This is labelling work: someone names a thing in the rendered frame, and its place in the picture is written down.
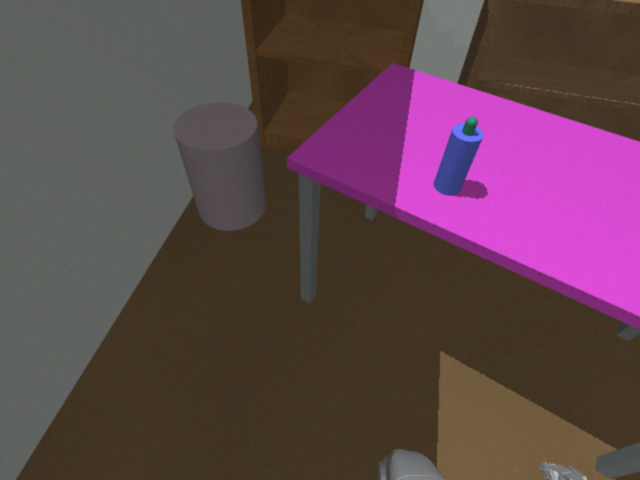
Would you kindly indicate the right robot hand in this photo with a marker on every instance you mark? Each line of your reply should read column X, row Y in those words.
column 553, row 471

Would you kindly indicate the table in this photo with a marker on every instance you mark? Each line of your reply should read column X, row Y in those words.
column 551, row 199

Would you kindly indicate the bookshelf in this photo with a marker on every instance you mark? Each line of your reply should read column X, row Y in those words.
column 308, row 58
column 578, row 59

